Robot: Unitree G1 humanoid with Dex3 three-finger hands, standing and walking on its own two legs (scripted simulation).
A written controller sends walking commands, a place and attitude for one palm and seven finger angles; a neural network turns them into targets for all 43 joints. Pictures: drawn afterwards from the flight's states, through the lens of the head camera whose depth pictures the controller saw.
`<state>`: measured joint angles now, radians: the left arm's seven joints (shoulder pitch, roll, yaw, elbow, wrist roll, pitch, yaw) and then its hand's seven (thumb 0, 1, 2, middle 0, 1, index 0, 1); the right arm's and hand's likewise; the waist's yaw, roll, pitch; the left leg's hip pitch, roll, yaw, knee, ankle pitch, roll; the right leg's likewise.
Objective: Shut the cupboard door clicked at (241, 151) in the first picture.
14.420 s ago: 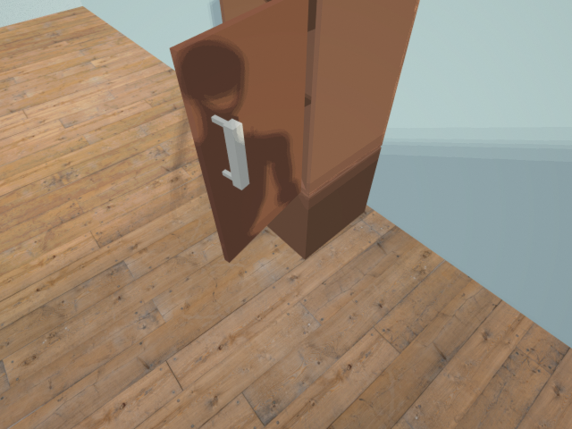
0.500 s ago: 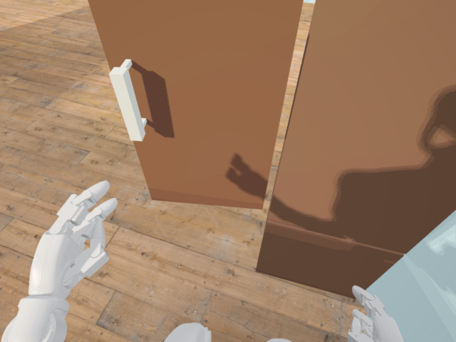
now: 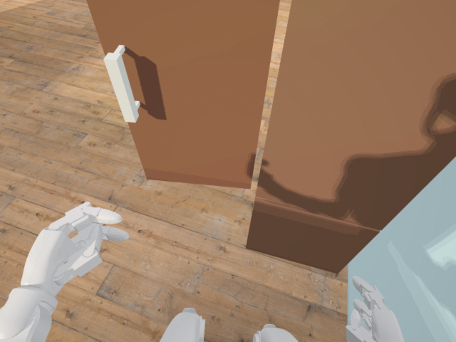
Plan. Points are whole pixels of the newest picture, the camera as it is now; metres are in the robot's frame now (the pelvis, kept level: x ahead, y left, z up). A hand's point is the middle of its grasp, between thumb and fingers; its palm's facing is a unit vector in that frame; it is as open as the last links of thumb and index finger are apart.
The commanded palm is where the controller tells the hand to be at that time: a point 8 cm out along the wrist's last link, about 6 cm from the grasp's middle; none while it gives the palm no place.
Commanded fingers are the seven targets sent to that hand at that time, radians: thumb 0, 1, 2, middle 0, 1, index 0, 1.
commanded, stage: raise the hand and make a fist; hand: left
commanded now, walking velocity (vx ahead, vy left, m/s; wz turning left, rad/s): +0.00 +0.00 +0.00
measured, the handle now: (126, 85) +0.59 +0.26 +0.12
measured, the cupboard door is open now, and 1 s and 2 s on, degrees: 100 100 100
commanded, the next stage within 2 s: bring the fist close to the handle in 1.14 s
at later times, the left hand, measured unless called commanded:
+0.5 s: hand (81, 230) +0.26 +0.23 +0.10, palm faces -0.04 -1.00 -0.04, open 3.1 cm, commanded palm +0.23 +0.28 +0.10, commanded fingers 0.00 0.90 0.90 -1.30 -1.50 -1.30 -1.50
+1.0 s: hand (88, 229) +0.25 +0.22 +0.12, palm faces -0.05 -1.00 -0.05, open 3.1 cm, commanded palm +0.23 +0.27 +0.12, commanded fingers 0.00 0.90 0.90 -1.30 -1.50 -1.30 -1.50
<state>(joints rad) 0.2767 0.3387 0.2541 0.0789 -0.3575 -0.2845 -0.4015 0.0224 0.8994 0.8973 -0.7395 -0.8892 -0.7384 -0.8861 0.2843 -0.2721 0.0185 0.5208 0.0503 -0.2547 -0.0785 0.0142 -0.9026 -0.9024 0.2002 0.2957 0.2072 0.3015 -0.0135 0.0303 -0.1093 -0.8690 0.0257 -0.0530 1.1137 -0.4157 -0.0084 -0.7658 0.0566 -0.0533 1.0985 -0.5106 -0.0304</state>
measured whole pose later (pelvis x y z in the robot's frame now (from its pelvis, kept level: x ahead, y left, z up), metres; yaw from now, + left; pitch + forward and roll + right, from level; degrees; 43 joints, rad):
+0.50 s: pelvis +0.04 +0.04 +0.02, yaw +1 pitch +10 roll -3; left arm 0.35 0.28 0.20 -0.09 -0.31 -0.25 -0.34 0.02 0.90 0.90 -1.19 -1.39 -1.19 -1.38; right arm 0.23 -0.22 0.05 0.50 0.02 -0.25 -0.03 0.01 -0.90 -0.90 0.20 0.30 0.21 0.30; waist 0.03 0.04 -0.10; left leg -0.74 -0.01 -0.03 1.00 -0.43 0.04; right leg -0.61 0.02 -0.03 0.94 -0.50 0.02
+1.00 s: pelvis +0.03 +0.02 +0.04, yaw +1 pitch +6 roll -3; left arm 0.35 0.28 0.18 -0.09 -0.31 -0.23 -0.30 0.02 0.90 0.90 -1.30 -1.50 -1.30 -1.50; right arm 0.29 -0.25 0.05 0.51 0.03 -0.22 -0.05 0.01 -0.90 -0.90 0.20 0.30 0.21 0.30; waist 0.00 0.04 -0.08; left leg -0.65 0.00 -0.04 0.92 -0.39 0.02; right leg -0.53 0.03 -0.04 0.87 -0.46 0.00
